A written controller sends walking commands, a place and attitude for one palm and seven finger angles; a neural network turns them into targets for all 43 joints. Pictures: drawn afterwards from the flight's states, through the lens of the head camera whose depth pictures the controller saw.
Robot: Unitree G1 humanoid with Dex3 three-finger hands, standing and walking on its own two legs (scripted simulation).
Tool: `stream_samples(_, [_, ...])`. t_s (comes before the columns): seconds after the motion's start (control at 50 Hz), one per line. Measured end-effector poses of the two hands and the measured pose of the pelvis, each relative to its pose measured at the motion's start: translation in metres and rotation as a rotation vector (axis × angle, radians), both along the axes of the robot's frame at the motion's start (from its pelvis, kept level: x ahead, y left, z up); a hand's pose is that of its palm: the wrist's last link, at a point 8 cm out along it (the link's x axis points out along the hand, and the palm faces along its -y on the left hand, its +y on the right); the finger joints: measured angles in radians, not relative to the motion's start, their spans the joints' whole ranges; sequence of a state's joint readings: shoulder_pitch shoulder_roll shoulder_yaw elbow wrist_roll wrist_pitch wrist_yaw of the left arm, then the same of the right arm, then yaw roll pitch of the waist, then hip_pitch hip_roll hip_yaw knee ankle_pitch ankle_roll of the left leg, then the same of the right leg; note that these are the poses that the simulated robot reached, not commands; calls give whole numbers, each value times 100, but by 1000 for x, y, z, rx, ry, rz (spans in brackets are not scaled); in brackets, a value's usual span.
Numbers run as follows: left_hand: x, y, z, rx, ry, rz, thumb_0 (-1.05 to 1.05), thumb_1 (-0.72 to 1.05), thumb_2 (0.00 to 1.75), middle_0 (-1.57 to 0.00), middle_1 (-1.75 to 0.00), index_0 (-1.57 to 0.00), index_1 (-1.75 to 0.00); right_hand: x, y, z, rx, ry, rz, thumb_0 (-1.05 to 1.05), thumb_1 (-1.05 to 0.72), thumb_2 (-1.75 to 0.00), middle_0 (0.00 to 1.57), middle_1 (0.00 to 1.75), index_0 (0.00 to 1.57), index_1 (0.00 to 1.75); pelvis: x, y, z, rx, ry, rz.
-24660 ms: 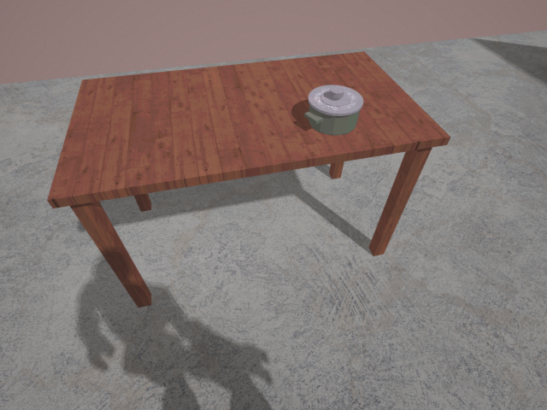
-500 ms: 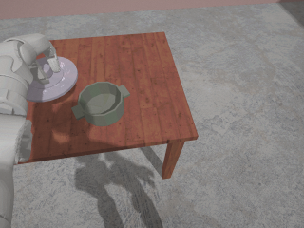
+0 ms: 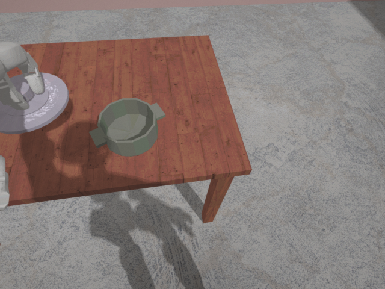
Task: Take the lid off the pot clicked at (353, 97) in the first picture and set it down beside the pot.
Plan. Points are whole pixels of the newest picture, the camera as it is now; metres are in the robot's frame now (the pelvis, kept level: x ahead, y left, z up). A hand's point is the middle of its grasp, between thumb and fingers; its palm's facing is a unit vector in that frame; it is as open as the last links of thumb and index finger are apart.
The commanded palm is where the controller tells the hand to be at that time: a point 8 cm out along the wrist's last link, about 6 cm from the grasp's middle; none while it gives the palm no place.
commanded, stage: move the lid sideways beside the pot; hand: left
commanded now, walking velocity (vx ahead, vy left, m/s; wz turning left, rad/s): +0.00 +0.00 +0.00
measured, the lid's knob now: (19, 92) +0.50 +0.31 +0.11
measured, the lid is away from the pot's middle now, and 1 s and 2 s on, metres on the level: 0.18 0.23 0.24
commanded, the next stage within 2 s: lower the lid onto the table in 0.58 s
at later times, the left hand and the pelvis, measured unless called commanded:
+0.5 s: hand out of the picture +0.48 +0.36 +0.13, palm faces -0.42 -0.13 -0.90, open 6.4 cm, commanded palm +0.53 +0.36 +0.21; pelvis +0.01 +0.02 +0.00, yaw +0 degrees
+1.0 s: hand out of the picture +0.48 +0.35 +0.11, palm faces -0.45 -0.13 -0.89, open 6.4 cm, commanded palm +0.54 +0.36 +0.18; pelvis +0.00 +0.02 -0.01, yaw +0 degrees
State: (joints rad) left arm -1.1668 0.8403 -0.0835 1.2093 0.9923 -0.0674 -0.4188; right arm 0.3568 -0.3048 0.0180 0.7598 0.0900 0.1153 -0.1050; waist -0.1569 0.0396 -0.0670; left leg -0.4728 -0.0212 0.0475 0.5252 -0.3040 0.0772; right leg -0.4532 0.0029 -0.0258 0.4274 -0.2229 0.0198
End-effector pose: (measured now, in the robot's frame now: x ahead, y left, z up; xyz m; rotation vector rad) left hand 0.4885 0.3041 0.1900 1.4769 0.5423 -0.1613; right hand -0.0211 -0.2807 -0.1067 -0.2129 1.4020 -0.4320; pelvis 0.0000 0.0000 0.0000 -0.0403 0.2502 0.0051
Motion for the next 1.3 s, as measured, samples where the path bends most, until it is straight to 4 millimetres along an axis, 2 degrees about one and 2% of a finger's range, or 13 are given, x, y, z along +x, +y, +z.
stream_samples(0.36, [0, 41, -2, -14, 1, 16, 4, 36, 42, -76, -96, -85, -99, 7, 15, 0, -5, 36, 13, 1, -90, -90, 21, 30, 20, 30, 6, 12, -4, -13, 23, 6])
stream_samples(0.56, [-1, 60, -1, 2, 10, 44, 4, 36, 41, -76, -96, -85, -99, 5, 20, 0, 0, 73, 22, 1, -90, -90, 21, 30, 20, 30, 7, 18, -5, -22, 36, 17])
stream_samples(0.8, [0, 53, -4, -37, -6, -6, 4, 36, 42, -76, -96, -86, -99, 7, 24, 0, -7, 67, 28, 1, -90, -90, 21, 30, 20, 30, 6, 22, -6, -26, 35, 19])
stream_samples(0.88, [2, 51, -12, -13, 15, -2, 4, 36, 42, -75, -96, -85, -99, 6, 25, 0, -6, 56, 25, 0, -90, -90, 21, 30, 20, 30, 4, 22, -7, -27, 37, 14])
stream_samples(1.3, [1, 50, -39, -20, 49, -10, 4, 36, 42, -75, -96, -85, -99, -23, 22, 1, -21, 126, -9, 0, -90, -90, 21, 30, 20, 30, 1, 18, -11, -29, 62, 6])
